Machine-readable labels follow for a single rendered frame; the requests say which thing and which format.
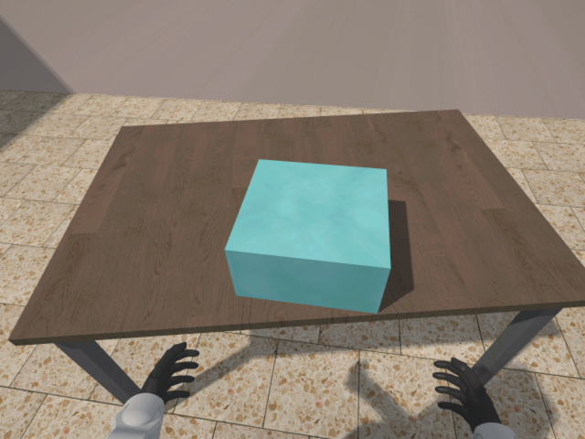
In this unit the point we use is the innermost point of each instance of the carton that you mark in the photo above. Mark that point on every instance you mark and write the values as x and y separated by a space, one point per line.
312 234

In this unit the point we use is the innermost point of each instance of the right robot hand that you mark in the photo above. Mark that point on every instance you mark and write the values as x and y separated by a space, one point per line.
477 406

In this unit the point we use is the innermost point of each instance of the left robot hand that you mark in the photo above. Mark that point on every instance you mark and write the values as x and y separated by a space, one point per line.
160 381

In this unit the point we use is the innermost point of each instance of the table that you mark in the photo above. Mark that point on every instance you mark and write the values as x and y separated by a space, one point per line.
144 254

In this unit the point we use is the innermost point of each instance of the robot left forearm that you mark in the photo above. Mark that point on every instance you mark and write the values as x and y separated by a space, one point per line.
141 417

